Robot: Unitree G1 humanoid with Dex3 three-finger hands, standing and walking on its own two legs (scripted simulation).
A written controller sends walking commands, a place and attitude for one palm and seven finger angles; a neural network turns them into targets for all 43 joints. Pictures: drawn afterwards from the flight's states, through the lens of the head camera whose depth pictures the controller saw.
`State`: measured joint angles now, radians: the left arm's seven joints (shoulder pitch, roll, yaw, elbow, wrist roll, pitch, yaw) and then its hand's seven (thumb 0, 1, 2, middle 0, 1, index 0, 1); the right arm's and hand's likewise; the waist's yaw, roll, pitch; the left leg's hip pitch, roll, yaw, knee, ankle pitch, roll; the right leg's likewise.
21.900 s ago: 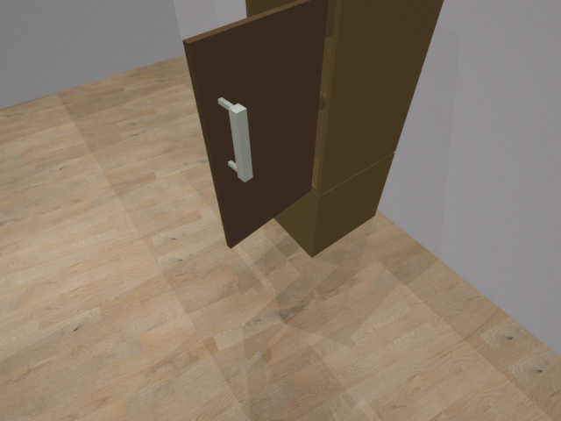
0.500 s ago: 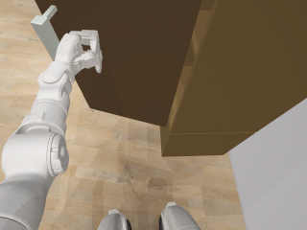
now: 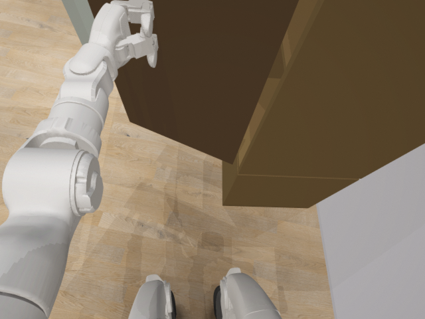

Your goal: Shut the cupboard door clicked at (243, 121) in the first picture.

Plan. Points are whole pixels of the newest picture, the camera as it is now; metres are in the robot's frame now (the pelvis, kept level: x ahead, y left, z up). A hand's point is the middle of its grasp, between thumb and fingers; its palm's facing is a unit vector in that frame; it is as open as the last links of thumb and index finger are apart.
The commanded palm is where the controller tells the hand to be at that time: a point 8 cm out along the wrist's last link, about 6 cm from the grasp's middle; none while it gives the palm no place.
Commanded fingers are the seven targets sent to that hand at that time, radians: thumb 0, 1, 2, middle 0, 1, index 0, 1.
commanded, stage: pull the fist back off the door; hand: left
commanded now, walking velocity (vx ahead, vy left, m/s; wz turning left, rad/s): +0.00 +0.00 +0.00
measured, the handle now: (94, 20) +0.62 +0.13 +0.12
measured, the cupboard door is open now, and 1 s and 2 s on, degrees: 68 63 63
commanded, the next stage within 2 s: draw the hand back to the body in 0.82 s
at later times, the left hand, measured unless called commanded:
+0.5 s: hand (163, 49) +0.54 +0.02 +0.13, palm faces +0.00 -1.00 -0.03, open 3.1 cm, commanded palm +0.49 +0.07 +0.13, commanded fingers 0.00 0.90 0.90 -1.30 -1.50 -1.30 -1.50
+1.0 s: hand (160, 76) +0.48 +0.03 +0.13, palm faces -0.02 -1.00 -0.02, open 3.1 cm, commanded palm +0.44 +0.09 +0.13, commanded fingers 0.00 0.90 0.90 -1.30 -1.50 -1.30 -1.50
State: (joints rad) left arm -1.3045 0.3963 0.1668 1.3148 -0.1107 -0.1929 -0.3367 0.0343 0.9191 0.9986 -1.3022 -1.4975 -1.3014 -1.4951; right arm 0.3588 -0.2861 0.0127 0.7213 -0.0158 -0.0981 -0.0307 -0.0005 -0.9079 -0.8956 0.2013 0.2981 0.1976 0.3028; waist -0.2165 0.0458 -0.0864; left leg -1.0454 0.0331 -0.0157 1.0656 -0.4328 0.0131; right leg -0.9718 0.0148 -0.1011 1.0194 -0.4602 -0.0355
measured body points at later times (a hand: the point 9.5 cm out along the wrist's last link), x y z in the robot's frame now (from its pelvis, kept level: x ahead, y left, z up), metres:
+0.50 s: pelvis +0.02 -0.01 +0.03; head +0.12 -0.03 +0.47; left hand +0.53 +0.08 +0.13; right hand -0.05 -0.25 -0.09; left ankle +0.03 +0.11 -0.66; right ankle +0.01 -0.10 -0.66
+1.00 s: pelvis +0.02 -0.02 +0.04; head +0.09 -0.03 +0.48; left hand +0.47 +0.08 +0.14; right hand +0.12 -0.26 -0.09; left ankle +0.03 +0.11 -0.66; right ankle +0.01 -0.10 -0.66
